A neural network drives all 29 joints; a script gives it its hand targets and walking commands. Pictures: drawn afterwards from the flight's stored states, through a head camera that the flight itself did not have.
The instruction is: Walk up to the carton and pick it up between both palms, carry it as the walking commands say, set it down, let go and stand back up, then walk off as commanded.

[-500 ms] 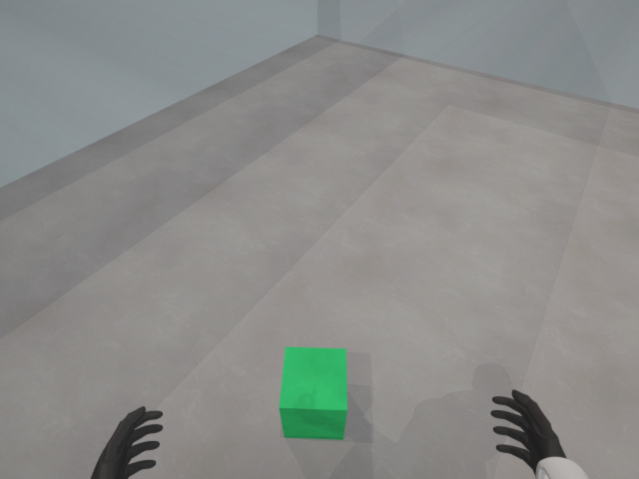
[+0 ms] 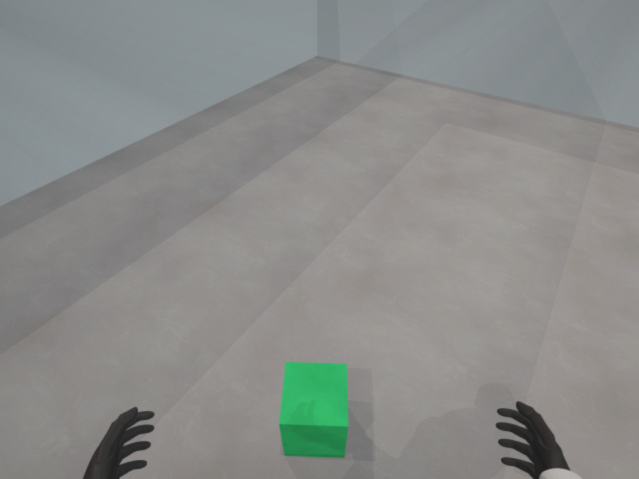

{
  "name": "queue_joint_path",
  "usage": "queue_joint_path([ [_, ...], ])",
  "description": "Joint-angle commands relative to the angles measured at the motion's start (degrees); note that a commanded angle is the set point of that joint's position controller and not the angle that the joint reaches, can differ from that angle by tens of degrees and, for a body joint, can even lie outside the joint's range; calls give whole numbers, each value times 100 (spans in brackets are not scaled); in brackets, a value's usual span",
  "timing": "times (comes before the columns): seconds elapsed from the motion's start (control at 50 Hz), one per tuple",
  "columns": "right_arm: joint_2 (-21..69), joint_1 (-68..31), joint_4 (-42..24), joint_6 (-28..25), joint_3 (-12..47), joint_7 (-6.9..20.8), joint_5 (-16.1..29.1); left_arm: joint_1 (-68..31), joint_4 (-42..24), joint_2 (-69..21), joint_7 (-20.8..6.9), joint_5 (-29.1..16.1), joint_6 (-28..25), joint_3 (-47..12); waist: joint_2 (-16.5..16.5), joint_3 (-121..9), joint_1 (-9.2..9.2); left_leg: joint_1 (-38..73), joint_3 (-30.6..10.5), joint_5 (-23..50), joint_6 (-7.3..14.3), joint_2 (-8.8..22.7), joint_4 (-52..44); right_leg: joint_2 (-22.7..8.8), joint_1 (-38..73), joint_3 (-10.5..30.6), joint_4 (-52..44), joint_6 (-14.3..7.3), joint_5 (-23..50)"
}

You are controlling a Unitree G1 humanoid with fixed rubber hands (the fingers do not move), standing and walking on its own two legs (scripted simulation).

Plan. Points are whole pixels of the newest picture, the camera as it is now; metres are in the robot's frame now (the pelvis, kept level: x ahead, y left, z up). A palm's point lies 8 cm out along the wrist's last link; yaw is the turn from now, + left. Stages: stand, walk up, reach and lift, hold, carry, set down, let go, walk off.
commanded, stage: stand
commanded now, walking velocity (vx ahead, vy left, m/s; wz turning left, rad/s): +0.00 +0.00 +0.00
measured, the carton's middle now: (315, 410) +0.48 +0.01 -0.64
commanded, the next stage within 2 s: walk off in 1.06 s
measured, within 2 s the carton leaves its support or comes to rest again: neither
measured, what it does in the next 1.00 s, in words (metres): stands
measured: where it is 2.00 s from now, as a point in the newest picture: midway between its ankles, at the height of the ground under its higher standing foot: outside the picture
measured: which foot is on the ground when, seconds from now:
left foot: down 0.00-1.00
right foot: down 0.00-1.00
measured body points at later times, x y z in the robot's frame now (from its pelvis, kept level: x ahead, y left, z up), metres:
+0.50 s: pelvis -0.01 +0.01 +0.00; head -0.06 +0.01 +0.45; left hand +0.15 +0.28 -0.05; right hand +0.14 -0.27 -0.07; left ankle +0.00 +0.10 -0.72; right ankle -0.03 -0.09 -0.72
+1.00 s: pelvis -0.02 +0.01 +0.00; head -0.07 +0.01 +0.45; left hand +0.15 +0.29 -0.05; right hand +0.13 -0.28 -0.08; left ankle +0.00 +0.10 -0.72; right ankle -0.03 -0.09 -0.72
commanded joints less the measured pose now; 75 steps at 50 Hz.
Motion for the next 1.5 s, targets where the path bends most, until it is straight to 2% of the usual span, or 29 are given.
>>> queue_joint_path([
  [0.0, -1309, -225, -409, -218, 25, -30, -701, -256, 145, 1158, 77, 434, -143, 294, -176, -178, 44, 6, -536, 2209, 246, 631, -1030, -819, -250, 1046, -1000, -4, 2204],
  [0.02, -1415, -383, -460, -218, 48, -35, -757, -218, 106, 1120, 67, 438, -142, 298, 257, 5, 146, -204, -448, 2182, 223, 570, -1053, -887, -235, 1012, -953, -55, 2324],
  [0.08, -1357, -483, -462, -247, 41, -19, -722, -465, 8, 1121, 64, 455, -213, 303, -343, -212, 149, -11, -553, 1816, 229, 579, -1128, -765, -366, 1037, -1134, -16, 1731],
  [0.14, -1406, -389, -359, -226, 6, -13, -748, -376, 95, 1211, 58, 466, -182, 299, 134, 170, 47, 55, -663, 1413, 188, 585, -1168, -843, -793, 1191, -1212, -93, 1098],
  [0.26, -1297, -486, -400, -221, 54, 6, -713, -251, 247, 1230, 48, 507, -230, 349, -228, 175, 103, -169, -477, 1240, 222, 504, -944, -1004, -525, 1421, -1493, -2, 1307],
  [0.32, -1347, -579, -232, -217, 100, -15, -760, -397, 160, 1117, 81, 438, -242, 294, 105, 208, 54, -170, -763, 1296, 299, 624, -1166, -983, -666, 1332, -1332, -61, 1196],
  [0.38, -1466, -433, -108, -206, 61, 3, -720, -191, 256, 1278, 89, 463, -273, 325, -143, 335, 52, -175, -709, 1398, 309, 628, -1211, -909, -533, 1320, -1279, -80, 1526],
  [0.4, -1312, -509, -190, -263, 84, -8, -755, -368, 192, 1090, 72, 436, -255, 289, 246, 190, 124, -296, -837, 1340, 363, 693, -1282, -909, -323, 1288, -1157, -83, 1336],
  [0.52, -1547, -686, -196, -286, 18, -3, -691, -344, 242, 1236, 27, 467, -293, 312, -87, 346, 53, -144, -745, 1165, 262, 697, -1437, -798, -643, 1191, -1340, -94, 1064],
  [0.6, -1425, -517, -183, -264, 118, -10, -725, -167, 300, 1180, 70, 407, -281, 291, 275, 408, 141, -332, -895, 1263, 371, 719, -1410, -761, -458, 1180, -1066, -115, 1160],
  [0.68, -1714, -660, -100, -296, 50, -25, -745, -435, 261, 1246, 6, 417, -263, 252, 34, 602, 107, -391, -918, 820, 357, 726, -1633, -723, -642, 1097, -1144, -111, 761],
  [0.72, -1566, -342, -57, -305, 64, -8, -706, -283, 279, 1210, -9, 390, -275, 298, -60, 452, 49, -121, -738, 1622, 352, 691, -1379, -793, -613, 1156, -1146, -172, 1207],
  [0.76, -1466, -663, -38, -279, 97, -20, -705, -349, 225, 1061, 12, 458, -284, 252, 406, 715, 94, -408, -824, 1365, 337, 681, -1394, -860, -573, 1257, -1245, -162, 1289],
  [0.8, -1481, -570, -58, -286, 79, -14, -666, -134, 379, 1282, 25, 425, -279, 272, -67, 493, 23, -198, -679, 1590, 343, 666, -1339, -937, -495, 1251, -1146, -227, 1632],
  [0.9, -1366, -701, -5, -322, 148, -67, -703, -331, 358, 1109, 45, 409, -281, 235, 189, 452, 62, 11, -850, 1666, 381, 743, -1365, -911, -559, 1253, -1139, -140, 1509],
  [0.96, -1570, -685, 69, -293, 119, -35, -699, -513, 291, 1068, 9, 378, -293, 181, -11, 545, -67, 61, -868, 1455, 347, 844, -1466, -788, -730, 1123, -1168, -125, 1380],
  [1.0, -1521, -770, 36, -311, 125, 12, -674, -321, 381, 1192, 49, 435, -319, 228, 255, 602, 87, -366, -832, 1267, 323, 808, -1480, -948, -435, 1312, -1240, -206, 1383],
  [1.16, -1590, -673, 188, -261, 100, -2, -714, -275, 384, 1259, 79, 434, -308, 232, -169, 850, 80, -246, -750, 1076, 292, 631, -1291, -1027, -662, 1519, -1546, 1, 1157],
  [1.22, -1535, -749, 178, -287, 158, -15, -667, -509, 458, 1222, 77, 444, -346, 234, 30, 1012, 69, -301, -757, 1629, 348, 699, -1510, -862, -668, 1271, -1311, -180, 1583],
  [1.24, -1397, -646, 286, -322, 316, -18, -665, -427, 537, 992, 39, 422, -305, 110, 422, 913, 29, -336, -924, 945, 382, 742, -1698, -793, -637, 1182, -1197, -134, 1282],
  [1.26, -991, -405, 274, -199, 394, 77, -623, -232, 509, 551, 37, 427, -168, -29, 81, 852, 9, -548, -1196, 149, 379, 914, -2045, -763, -576, 983, -1079, -33, 564],
  [1.28, -880, 17, 263, -28, 399, 60, -616, -287, 257, 266, -26, 441, 75, -114, 691, 762, -84, -1069, -1199, -797, 226, 851, -2273, -525, -352, 707, -808, -78, -517],
  [1.3, -892, -81, 335, 83, 408, 64, -741, -150, 250, 54, -33, 392, 218, -191, 726, 1475, -26, -1131, -1498, -2078, 91, 960, -2394, -474, -1160, 577, -563, 24, -1252],
  [1.34, -1038, -280, 228, 207, 308, 114, -710, -172, 102, 392, -126, 476, 295, -142, 1000, 1666, 119, -1834, -1818, -2931, 161, 1160, -2578, -396, -867, 334, -433, 11, -1699],
  [1.38, -719, -415, 115, 189, 380, 38, -707, 835, 336, 705, -21, 569, 215, -59, -167, 1528, 497, -2793, -935, -2140, -53, 500, -1444, -933, 322, 1485, -1584, -357, -2390],
  [1.4, -517, -621, -62, 89, 378, 31, -759, 1230, 489, 1006, -17, 492, 189, 13, -1001, 1400, 673, -3127, -216, -1278, -159, 57, -53, -1811, 571, 2845, -2457, -612, -3189],
  [1.42, -853, -588, -56, -11, 241, 41, -789, 1412, 522, 1261, -8, 478, 222, 115, -1225, 1537, 664, -3204, 81, -1057, -243, 27, 1226, -2444, 170, 3566, -3068, -800, -3400],
  [1.44, -807, -845, -75, -78, 273, 73, -810, 1381, 507, 1118, 16, 473, 119, 117, -363, 1503, 640, -3406, -136, -959, -228, 276, 1326, -2600, 506, 3786, -2988, -872, -2791],
  [1.48, -764, -779, -24, -112, 239, 164, -748, 949, 390, 1059, 25, 488, 76, 134, -520, 1310, 476, -3191, 90, -628, -261, 562, 1686, -2325, 464, 3058, -2805, -988, -2089],
])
